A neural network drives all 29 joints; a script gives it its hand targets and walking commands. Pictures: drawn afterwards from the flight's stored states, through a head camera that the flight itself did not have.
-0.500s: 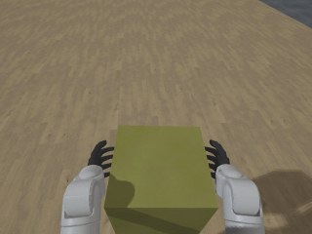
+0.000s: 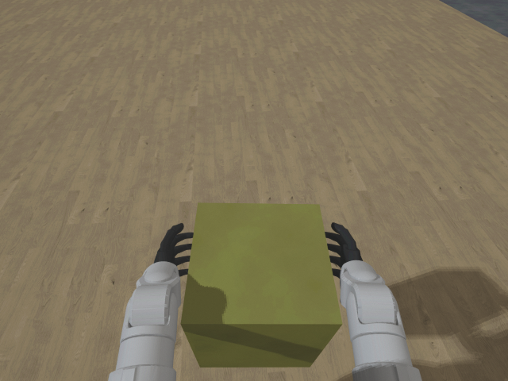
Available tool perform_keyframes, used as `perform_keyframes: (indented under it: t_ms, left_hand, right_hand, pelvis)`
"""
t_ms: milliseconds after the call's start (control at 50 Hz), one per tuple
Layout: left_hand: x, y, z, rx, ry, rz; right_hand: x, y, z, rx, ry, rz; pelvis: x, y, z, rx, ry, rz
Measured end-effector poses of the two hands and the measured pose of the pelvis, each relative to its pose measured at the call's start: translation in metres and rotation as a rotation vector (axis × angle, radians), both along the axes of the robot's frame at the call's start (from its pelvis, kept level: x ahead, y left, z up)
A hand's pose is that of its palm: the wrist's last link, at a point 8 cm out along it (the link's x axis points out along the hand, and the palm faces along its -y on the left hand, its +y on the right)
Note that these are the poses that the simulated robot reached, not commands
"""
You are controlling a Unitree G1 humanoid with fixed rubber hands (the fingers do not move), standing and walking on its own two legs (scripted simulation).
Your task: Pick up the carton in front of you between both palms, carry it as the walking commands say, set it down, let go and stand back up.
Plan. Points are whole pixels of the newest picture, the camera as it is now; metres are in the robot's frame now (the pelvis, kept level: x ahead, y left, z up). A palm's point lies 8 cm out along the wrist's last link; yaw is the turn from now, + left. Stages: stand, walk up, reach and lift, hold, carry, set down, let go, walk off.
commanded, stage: carry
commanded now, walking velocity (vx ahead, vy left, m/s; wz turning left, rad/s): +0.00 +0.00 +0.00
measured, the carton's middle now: (257, 289) +0.29 +0.00 -0.05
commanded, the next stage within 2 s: hold in 0.26 s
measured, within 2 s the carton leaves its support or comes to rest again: neither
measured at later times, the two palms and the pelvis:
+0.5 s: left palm (159, 289) +0.25 +0.15 +0.04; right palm (352, 280) +0.26 -0.15 +0.04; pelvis -0.03 -0.01 +0.01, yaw +2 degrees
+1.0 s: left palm (190, 295) +0.31 +0.14 -0.12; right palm (336, 298) +0.30 -0.16 -0.12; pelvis -0.09 -0.01 -0.06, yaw +1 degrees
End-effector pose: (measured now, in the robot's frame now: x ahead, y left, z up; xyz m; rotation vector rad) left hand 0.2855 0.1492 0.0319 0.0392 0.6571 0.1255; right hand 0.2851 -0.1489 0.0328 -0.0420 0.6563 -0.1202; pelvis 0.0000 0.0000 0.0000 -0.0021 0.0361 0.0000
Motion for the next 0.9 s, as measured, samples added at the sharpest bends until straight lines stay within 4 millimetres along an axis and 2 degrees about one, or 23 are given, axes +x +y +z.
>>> perform_keyframes:
  t_ms: [120, 260, 360, 500, 620, 760, 820, 900]
  left_hand:
    - [-0.002, 0.0, 0.009, -0.003, -0.022, 0.002]
    - [-0.007, -0.001, 0.007, -0.003, 0.001, 0.002]
    - [-0.019, 0.0, 0.007, 0.004, 0.01, 0.0]
    - [-0.037, 0.003, 0.004, -0.006, 0.016, 0.033]
    - [-0.027, 0.003, -0.005, -0.051, 0.027, 0.063]
    - [0.002, -0.004, -0.025, -0.037, 0.031, 0.017]
    - [0.013, -0.01, -0.047, -0.024, 0.044, -0.011]
    - [0.022, -0.014, -0.09, -0.013, 0.059, -0.03]
  right_hand:
    - [-0.002, 0.0, 0.008, 0.005, -0.022, -0.003]
    - [-0.007, -0.001, 0.007, 0.005, 0.001, -0.003]
    - [-0.018, -0.001, 0.008, -0.012, 0.01, 0.015]
    - [-0.025, 0.003, 0.007, -0.011, 0.016, 0.041]
    - [-0.016, 0.003, -0.002, 0.039, 0.029, 0.005]
    - [0.0, -0.005, -0.025, 0.028, 0.033, -0.03]
    - [0.006, -0.01, -0.046, 0.015, 0.046, -0.041]
    - [0.011, -0.015, -0.089, 0.004, 0.06, -0.044]
  pelvis:
    - [-0.003, 0.0, 0.0, 0.0, 0.004, 0.001]
    - [-0.004, -0.001, 0.0, 0.0, 0.002, 0.002]
    - [-0.009, -0.002, 0.006, 0.002, -0.089, 0.011]
    - [-0.027, -0.007, 0.006, 0.007, -0.146, 0.04]
    - [-0.049, -0.01, -0.002, 0.003, -0.17, 0.046]
    - [-0.07, -0.012, -0.017, -0.005, -0.119, 0.026]
    - [-0.077, -0.013, -0.025, -0.005, -0.046, 0.02]
    - [-0.086, -0.013, -0.038, -0.003, 0.07, 0.015]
